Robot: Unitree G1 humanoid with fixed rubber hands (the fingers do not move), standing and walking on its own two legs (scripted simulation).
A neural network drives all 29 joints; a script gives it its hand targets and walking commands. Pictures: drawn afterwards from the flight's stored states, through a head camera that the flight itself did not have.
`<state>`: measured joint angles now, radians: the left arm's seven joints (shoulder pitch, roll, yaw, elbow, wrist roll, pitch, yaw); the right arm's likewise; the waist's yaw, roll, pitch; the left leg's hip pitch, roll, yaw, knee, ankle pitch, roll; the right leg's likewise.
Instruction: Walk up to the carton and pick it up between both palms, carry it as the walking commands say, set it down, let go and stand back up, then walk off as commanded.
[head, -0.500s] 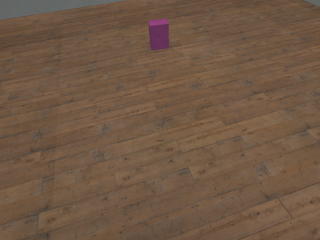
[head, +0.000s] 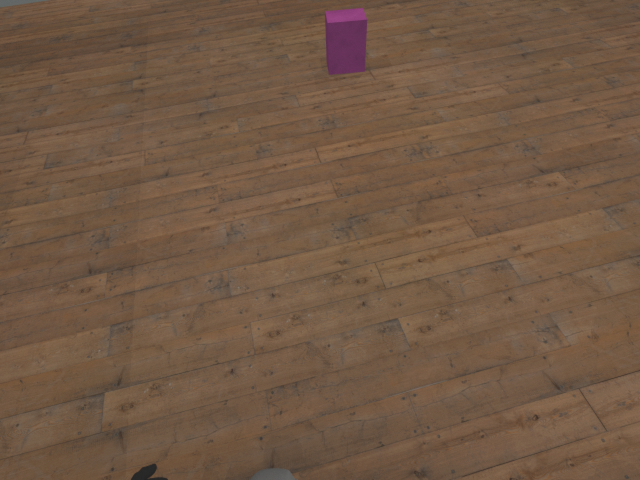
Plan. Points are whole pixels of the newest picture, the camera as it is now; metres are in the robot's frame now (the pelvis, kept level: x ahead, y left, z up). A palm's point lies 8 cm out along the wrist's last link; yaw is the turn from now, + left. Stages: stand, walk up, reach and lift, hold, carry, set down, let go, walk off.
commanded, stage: walk off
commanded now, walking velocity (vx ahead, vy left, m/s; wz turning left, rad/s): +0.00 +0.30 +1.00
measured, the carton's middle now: (345, 42) +2.45 -0.04 -0.63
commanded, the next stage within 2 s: none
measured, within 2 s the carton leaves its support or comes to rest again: neither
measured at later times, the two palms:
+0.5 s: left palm out of the picture -0.04 +0.47 -0.14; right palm out of the picture +0.10 -0.08 -0.13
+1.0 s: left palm out of the picture -0.21 +0.57 -0.15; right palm out of the picture +0.13 +0.13 -0.16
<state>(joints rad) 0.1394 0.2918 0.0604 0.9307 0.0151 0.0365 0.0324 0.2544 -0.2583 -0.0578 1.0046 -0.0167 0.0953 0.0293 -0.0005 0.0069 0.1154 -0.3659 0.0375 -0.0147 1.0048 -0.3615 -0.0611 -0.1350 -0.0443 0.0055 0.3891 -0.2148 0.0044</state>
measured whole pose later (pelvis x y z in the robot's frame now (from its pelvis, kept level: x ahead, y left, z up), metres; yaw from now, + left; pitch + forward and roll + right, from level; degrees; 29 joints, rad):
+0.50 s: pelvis -0.03 +0.16 -0.01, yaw +25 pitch +2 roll -2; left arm 0.00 0.33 0.06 0.93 0.00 0.08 0.05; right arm 0.25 -0.26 -0.06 0.91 -0.02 0.07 0.06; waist 0.00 0.00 0.18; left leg -0.32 -0.16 -0.13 0.42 -0.11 0.11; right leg -0.45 -0.08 -0.06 1.07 -0.51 0.09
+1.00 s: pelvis -0.10 +0.28 -0.03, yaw +48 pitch -2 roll +0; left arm 0.00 0.32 0.06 0.96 0.01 0.06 0.03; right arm 0.21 -0.27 -0.06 0.88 -0.02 0.05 0.06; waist -0.03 -0.01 0.20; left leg -0.36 0.03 -0.07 0.71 -0.32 -0.05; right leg -0.28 -0.26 -0.10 0.94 -0.55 0.10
